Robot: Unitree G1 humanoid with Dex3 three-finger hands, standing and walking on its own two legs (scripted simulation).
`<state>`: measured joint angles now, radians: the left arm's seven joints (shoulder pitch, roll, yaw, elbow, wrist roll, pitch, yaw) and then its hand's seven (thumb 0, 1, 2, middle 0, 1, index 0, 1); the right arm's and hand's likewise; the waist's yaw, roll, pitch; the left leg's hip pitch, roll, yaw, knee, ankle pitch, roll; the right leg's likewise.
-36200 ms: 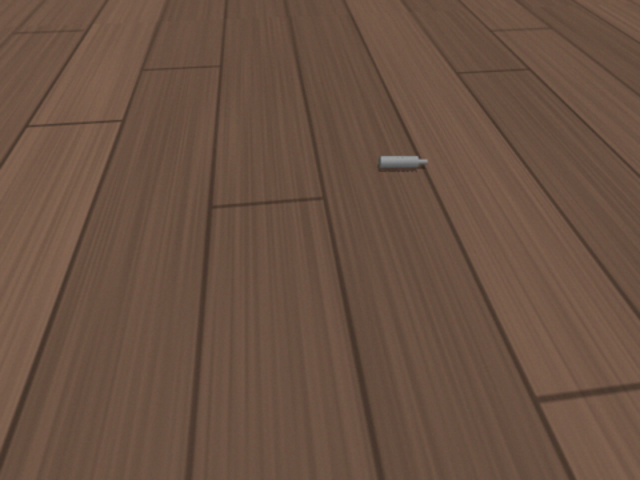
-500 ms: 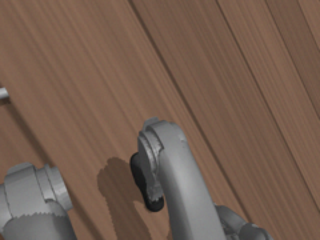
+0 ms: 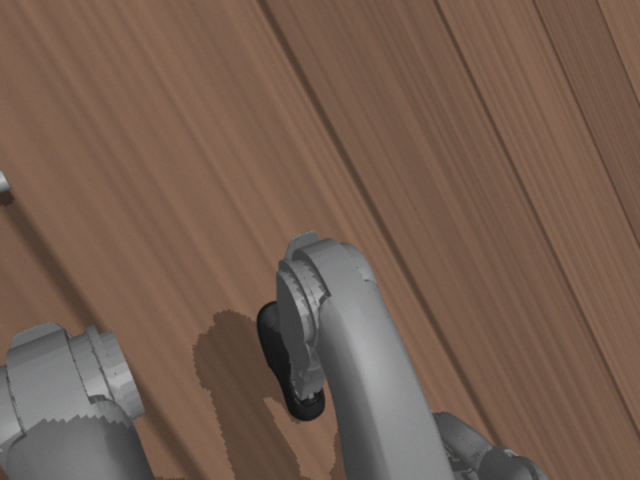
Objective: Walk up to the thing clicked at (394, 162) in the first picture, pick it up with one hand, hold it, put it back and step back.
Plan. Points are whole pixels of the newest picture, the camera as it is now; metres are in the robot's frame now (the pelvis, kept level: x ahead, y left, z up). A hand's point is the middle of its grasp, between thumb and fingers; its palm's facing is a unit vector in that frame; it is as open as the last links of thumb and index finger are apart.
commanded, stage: close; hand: left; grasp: from above
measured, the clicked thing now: out of the picture +0.46 +0.31 -0.27
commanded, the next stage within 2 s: settle in 0.70 s
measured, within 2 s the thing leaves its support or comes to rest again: leaves its support in 1.14 s
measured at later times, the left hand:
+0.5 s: hand out of the picture +0.43 +0.33 -0.24, palm faces -0.44 -0.16 -0.88, open 9.2 cm
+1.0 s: hand out of the picture +0.44 +0.33 -0.24, palm faces -0.44 -0.16 -0.88, open 8.9 cm
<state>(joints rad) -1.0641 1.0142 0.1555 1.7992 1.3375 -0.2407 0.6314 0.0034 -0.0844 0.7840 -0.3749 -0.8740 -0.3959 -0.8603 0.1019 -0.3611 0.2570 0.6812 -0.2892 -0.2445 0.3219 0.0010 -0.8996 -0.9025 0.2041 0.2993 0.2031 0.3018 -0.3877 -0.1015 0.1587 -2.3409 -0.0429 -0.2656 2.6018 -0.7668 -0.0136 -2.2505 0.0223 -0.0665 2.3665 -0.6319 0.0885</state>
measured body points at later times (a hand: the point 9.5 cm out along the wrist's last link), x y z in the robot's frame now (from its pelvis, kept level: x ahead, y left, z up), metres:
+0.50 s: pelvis +0.00 +0.00 +0.00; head +0.27 +0.12 +0.34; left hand +0.45 +0.33 -0.19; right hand +0.05 -0.26 -0.05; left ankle +0.05 +0.12 -0.26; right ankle +0.13 -0.15 -0.26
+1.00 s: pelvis +0.00 +0.00 +0.01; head +0.27 +0.12 +0.34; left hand +0.45 +0.33 -0.19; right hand +0.05 -0.27 -0.04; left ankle +0.05 +0.12 -0.26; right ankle +0.13 -0.15 -0.26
